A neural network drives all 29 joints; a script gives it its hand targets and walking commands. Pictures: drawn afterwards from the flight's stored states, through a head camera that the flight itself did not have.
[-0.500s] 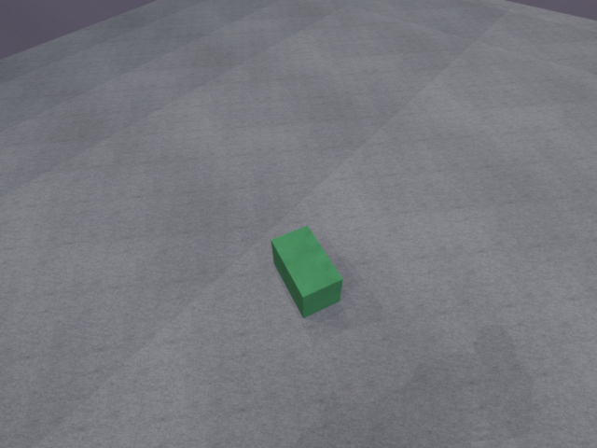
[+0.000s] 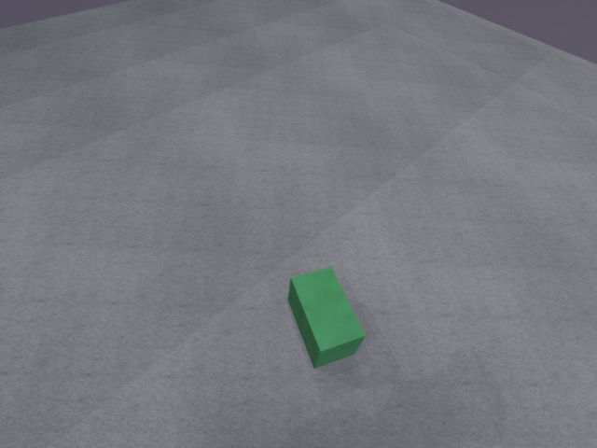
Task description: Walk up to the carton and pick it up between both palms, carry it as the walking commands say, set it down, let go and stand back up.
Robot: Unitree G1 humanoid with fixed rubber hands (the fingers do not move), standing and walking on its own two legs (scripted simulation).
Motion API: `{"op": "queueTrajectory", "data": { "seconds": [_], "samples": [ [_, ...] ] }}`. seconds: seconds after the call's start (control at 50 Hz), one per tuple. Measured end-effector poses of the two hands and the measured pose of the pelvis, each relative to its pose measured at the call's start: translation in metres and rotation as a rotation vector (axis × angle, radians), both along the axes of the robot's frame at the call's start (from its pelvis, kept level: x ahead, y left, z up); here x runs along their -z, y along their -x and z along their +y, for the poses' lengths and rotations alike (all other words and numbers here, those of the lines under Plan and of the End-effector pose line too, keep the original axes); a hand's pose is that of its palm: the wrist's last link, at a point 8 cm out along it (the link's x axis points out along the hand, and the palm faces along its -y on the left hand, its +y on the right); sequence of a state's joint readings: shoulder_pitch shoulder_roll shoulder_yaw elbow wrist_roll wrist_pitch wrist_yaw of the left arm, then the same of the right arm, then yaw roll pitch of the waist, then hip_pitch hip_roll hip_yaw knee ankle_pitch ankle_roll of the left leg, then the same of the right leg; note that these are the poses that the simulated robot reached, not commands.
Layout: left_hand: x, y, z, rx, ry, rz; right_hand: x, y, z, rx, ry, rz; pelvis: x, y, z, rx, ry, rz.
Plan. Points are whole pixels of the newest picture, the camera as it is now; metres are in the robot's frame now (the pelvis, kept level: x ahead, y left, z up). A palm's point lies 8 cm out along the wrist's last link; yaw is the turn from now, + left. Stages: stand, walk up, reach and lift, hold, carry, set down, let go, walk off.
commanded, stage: walk up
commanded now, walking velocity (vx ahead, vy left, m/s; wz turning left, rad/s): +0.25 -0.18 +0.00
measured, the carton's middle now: (323, 316) +0.63 -0.10 -0.69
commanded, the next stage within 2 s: none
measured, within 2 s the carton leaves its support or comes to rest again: neither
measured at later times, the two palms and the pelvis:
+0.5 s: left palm out of the picture +0.11 +0.18 -0.11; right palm out of the picture +0.14 -0.31 -0.13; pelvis +0.09 -0.08 +0.01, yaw +0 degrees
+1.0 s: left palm (159, 434) +0.16 +0.21 -0.14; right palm (496, 442) +0.18 -0.28 -0.11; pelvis +0.12 -0.03 +0.01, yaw +1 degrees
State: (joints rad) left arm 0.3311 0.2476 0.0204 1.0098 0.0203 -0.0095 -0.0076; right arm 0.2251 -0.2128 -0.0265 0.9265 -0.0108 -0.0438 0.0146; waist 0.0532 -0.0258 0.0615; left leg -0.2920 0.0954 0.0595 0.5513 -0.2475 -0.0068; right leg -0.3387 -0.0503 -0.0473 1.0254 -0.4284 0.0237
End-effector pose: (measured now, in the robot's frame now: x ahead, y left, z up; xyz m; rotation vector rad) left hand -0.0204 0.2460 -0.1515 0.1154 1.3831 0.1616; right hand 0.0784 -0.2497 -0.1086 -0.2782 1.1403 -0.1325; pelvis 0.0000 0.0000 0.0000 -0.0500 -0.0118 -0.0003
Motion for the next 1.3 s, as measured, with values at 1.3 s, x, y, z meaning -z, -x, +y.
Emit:
{"op": "queueTrajectory", "data": {
  "seconds": [1.3],
  "samples": [
    [-0.032, -0.171, -0.101, 0.042, -0.073, -0.065, 0.028, -0.093, -0.085, 0.098, -0.097, 0.103, -0.007, -0.129, -0.099, 0.002, -0.088, -0.017]
  ]
}}
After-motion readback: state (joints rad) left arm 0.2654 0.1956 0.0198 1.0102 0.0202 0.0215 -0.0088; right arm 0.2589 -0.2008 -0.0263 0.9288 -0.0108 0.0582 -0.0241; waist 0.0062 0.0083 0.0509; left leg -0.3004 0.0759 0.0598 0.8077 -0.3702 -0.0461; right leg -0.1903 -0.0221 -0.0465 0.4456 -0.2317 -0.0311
